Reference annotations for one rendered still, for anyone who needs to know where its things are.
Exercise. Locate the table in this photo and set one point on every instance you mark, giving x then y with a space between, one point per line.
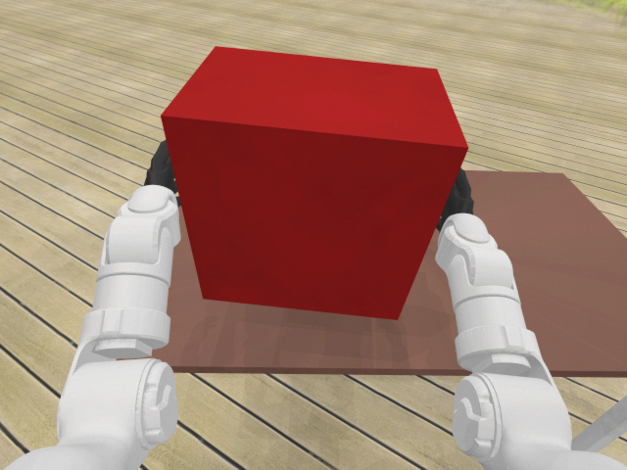
570 269

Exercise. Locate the left robot forearm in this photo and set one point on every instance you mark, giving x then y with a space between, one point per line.
129 314

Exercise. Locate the carton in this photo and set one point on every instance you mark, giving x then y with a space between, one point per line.
311 183

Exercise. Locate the right robot forearm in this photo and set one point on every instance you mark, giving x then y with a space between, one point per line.
492 335

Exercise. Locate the right robot hand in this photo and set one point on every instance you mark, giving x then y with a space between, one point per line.
459 200

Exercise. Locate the robot right upper arm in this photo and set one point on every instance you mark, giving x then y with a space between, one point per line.
518 423

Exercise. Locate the left robot hand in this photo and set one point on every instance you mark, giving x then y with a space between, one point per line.
161 172

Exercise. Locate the robot left upper arm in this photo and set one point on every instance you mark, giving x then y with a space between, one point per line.
113 413

